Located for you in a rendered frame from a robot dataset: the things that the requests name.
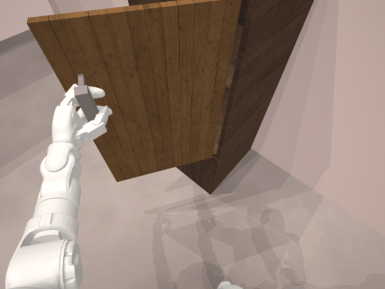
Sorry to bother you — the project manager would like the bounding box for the left robot hand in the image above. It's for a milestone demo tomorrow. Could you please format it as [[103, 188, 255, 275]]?
[[52, 84, 112, 151]]

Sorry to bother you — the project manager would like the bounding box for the handle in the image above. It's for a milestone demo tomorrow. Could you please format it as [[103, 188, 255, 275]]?
[[74, 74, 99, 122]]

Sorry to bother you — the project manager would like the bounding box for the robot left forearm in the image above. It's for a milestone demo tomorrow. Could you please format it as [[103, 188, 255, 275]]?
[[5, 142, 82, 289]]

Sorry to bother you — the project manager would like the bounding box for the cupboard door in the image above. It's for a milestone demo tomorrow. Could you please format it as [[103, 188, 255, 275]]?
[[27, 0, 242, 182]]

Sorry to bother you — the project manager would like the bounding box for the robot left upper arm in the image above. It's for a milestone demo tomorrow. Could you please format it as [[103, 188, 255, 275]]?
[[8, 239, 83, 289]]

